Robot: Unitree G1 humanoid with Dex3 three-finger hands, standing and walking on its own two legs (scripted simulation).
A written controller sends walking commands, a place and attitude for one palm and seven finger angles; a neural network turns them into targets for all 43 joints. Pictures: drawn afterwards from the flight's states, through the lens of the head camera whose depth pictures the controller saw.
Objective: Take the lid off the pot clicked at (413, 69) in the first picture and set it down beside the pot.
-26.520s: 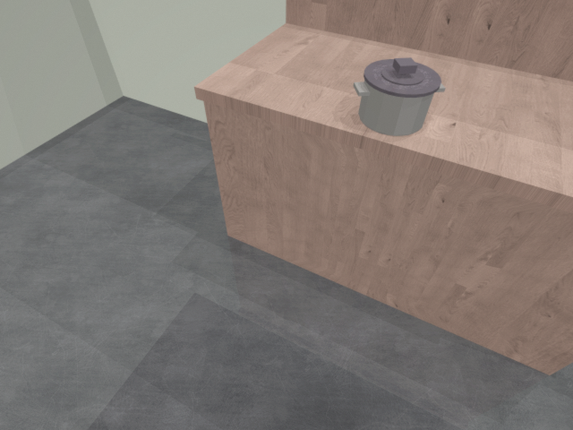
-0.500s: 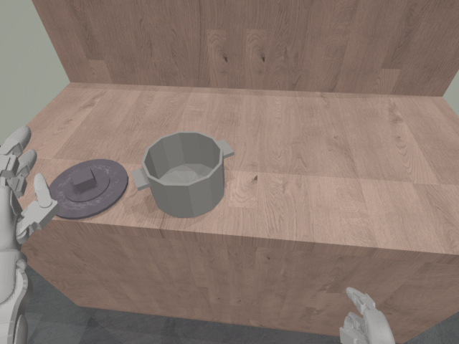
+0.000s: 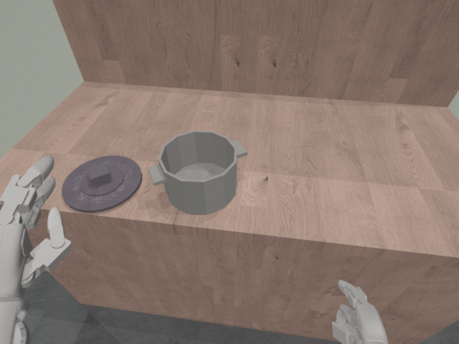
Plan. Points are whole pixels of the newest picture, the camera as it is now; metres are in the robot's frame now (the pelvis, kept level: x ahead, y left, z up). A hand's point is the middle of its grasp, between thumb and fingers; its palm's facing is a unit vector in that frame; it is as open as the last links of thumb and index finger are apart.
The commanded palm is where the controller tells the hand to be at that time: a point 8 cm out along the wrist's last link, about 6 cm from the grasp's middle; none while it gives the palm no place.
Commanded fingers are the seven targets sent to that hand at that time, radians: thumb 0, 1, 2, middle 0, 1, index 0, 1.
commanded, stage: draw the hand back to the body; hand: left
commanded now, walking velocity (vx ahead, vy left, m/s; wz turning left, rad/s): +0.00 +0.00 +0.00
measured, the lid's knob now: (99, 173) +0.46 +0.37 +0.01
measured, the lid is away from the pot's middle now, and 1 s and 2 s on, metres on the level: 0.24 0.24 0.24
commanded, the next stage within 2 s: step back with the hand held close in 0.06 s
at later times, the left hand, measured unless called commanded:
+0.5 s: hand (64, 253) +0.18 +0.24 +0.15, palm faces +0.24 -0.85 -0.46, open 7.4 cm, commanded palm +0.11 +0.30 +0.18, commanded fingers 0.00 0.90 0.90 -0.20 -0.30 -0.20 -0.30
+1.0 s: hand (19, 301) +0.11 +0.26 +0.16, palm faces +0.34 -0.84 -0.43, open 7.4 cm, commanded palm +0.05 +0.30 +0.18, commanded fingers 0.00 0.90 0.90 -0.20 -0.30 -0.20 -0.30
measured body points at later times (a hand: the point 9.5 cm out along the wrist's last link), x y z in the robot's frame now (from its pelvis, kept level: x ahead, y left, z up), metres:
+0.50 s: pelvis -0.02 +0.02 -0.01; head +0.01 +0.04 +0.44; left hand +0.16 +0.29 +0.17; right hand +0.15 -0.23 -0.08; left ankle +0.02 +0.11 -0.74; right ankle -0.04 -0.15 -0.74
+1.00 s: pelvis -0.08 +0.02 -0.02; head -0.06 +0.05 +0.43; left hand +0.09 +0.30 +0.18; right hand +0.10 -0.21 -0.08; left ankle +0.02 +0.11 -0.74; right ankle -0.04 -0.15 -0.74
